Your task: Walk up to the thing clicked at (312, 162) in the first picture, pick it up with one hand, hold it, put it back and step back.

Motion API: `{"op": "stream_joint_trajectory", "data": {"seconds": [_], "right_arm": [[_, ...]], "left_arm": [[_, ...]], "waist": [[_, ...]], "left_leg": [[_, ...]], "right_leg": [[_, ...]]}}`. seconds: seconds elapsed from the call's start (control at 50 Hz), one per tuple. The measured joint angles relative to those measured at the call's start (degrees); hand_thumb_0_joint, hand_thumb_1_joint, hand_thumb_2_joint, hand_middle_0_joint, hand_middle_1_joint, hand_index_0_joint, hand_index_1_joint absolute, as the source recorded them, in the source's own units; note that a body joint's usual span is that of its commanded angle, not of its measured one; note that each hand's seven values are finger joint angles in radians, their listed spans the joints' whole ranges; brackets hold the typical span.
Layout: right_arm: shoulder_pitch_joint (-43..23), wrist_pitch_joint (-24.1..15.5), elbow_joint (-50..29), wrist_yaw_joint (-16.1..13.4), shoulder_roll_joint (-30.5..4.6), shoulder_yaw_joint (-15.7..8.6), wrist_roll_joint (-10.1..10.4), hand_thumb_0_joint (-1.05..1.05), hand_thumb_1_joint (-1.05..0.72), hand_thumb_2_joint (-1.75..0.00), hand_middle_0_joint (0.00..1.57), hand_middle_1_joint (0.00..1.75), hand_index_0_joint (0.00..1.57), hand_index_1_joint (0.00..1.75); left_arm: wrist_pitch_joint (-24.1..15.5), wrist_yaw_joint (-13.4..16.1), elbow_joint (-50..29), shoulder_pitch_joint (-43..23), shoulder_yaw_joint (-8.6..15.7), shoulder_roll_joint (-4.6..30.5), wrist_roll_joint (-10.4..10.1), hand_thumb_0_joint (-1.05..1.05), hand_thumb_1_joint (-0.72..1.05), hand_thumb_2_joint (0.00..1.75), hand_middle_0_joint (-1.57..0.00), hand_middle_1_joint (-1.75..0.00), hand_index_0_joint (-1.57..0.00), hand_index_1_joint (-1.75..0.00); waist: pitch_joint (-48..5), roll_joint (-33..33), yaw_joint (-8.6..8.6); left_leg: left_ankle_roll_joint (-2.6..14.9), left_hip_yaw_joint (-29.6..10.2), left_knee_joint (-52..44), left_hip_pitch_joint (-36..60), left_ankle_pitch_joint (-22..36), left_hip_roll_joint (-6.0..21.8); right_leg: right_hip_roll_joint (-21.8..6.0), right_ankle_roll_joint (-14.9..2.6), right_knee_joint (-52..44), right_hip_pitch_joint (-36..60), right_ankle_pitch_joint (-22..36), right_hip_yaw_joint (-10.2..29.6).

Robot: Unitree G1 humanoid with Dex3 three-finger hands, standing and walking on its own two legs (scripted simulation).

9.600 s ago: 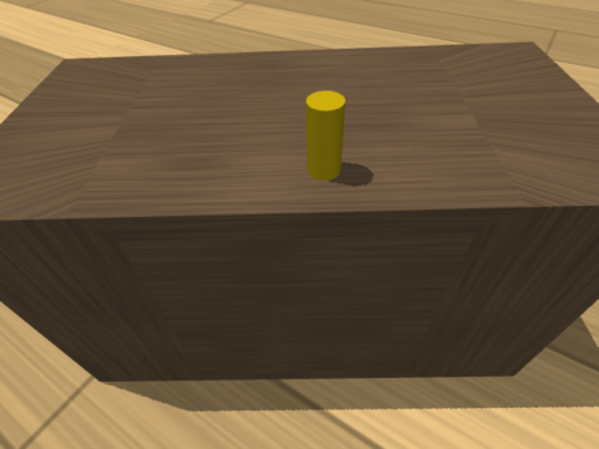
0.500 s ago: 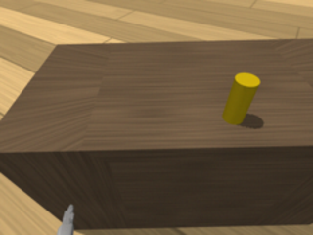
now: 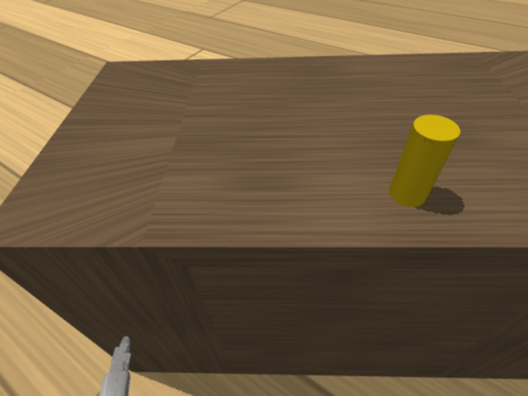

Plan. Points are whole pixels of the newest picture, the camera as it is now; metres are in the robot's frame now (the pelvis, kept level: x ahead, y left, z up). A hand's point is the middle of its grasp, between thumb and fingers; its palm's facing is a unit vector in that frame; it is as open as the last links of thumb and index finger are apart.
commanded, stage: go down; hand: right
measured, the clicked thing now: (420, 163) +0.47 -0.22 +0.11
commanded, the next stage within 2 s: approach in 1.34 s
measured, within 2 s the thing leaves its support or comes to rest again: neither
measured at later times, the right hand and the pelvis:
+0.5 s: hand out of the picture +0.37 -0.40 +0.22, palm faces +0.24 +0.97 +0.00, open 17.7 cm; pelvis +0.01 -0.01 +0.00, yaw +0 degrees
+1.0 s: hand out of the picture +0.37 -0.41 +0.21, palm faces +0.25 +0.97 -0.01, open 17.7 cm; pelvis +0.01 +0.00 -0.01, yaw +0 degrees
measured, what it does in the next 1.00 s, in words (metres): stands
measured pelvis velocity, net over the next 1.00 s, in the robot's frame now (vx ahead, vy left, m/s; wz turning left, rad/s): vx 0.01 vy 0.00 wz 0.00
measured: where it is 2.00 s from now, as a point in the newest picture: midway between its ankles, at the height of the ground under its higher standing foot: outside the picture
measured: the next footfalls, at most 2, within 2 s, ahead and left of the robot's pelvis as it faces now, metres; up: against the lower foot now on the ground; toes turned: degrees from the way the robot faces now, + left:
none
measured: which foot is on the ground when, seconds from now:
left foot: down 0.00-1.00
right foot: down 0.00-1.00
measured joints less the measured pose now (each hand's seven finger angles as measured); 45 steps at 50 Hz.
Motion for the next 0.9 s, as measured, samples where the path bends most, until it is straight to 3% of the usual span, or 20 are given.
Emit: {"op": "stream_joint_trajectory", "data": {"seconds": [0.68, 0.9], "right_arm": [[-7.54, -0.83, 8.29, 0.77, -6.54, -0.23, -2.36, -0.01, 0.61, -0.06, 0.03, 0.06, 0.04, 0.06], [-5.89, -0.91, 7.61, 0.87, -6.28, -1.20, -2.23, -0.01, 0.61, -0.06, 0.04, 0.06, 0.04, 0.06]], "left_arm": [[0.88, -0.10, -3.26, 0.57, -0.79, 0.09, 0.26, -0.01, -0.55, 0.07, -0.06, -0.06, -0.05, -0.06], [0.91, -0.37, -5.23, 2.02, -1.02, 0.18, 0.10, -0.01, -0.54, 0.06, -0.05, -0.06, -0.05, -0.06]], "waist": [[-0.54, 0.27, 1.64], [-0.66, 0.18, 1.66]], "left_leg": [[-0.23, 0.13, 1.96, -3.65, -0.92, -0.30], [-0.20, 0.07, 2.17, -4.02, -1.08, -0.36]], "right_leg": [[-0.26, -0.22, 3.60, -4.44, -1.78, 0.27], [-0.33, -0.23, 3.67, -4.71, -1.90, 0.21]]}}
